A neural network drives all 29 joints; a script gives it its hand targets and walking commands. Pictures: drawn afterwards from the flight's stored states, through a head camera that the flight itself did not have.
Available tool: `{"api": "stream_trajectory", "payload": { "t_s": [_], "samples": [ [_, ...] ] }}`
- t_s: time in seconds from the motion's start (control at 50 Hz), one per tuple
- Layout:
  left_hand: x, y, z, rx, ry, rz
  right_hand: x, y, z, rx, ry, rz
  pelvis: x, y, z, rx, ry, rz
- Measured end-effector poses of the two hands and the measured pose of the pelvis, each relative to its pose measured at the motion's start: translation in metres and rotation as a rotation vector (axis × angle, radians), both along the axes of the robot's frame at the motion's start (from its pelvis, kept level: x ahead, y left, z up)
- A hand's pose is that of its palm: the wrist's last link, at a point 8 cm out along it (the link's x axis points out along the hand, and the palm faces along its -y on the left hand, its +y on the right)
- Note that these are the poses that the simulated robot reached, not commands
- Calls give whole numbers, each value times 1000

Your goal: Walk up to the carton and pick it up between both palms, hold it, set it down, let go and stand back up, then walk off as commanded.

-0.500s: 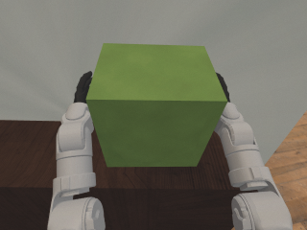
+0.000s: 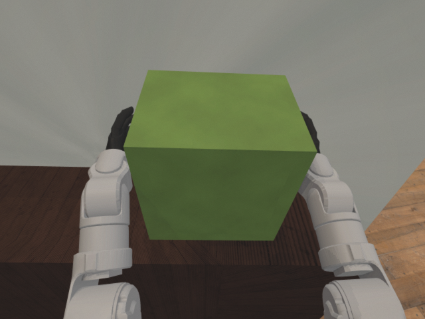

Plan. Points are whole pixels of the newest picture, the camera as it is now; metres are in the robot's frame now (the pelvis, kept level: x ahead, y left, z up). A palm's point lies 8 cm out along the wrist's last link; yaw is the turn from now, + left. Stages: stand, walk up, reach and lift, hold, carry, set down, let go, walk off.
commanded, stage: hold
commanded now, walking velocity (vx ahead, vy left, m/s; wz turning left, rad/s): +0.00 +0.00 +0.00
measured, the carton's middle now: (214, 160) +0.37 +0.01 +0.15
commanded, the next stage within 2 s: none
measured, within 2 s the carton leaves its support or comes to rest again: neither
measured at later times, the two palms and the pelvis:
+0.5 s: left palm (114, 146) +0.35 +0.18 +0.19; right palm (305, 143) +0.37 -0.15 +0.19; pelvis -0.01 +0.00 +0.00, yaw +0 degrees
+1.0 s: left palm (116, 152) +0.34 +0.18 +0.19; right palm (309, 154) +0.36 -0.16 +0.18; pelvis -0.01 +0.00 +0.00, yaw +0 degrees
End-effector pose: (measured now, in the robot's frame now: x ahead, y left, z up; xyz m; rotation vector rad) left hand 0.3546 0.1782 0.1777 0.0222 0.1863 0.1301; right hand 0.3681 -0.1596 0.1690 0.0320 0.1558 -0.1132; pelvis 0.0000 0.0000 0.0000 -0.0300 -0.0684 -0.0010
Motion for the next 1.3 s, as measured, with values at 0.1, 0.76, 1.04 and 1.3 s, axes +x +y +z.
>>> {"api": "stream_trajectory", "payload": {
  "t_s": [0.1,0.76,1.04,1.3],
  "samples": [
    [-7,0,4,2,-11,0,-7,0,5,1,-12,-2,-6,0,0,1,-8,0],
    [1,3,-1,-10,1,9,5,3,2,-5,2,9,1,0,0,0,2,1],
    [-14,1,11,-17,-32,10,-12,1,14,-19,-33,5,-12,-1,0,1,-17,1],
    [-3,6,15,-58,-37,22,2,6,22,-60,-37,21,-7,-1,0,1,-10,1]
  ]
}}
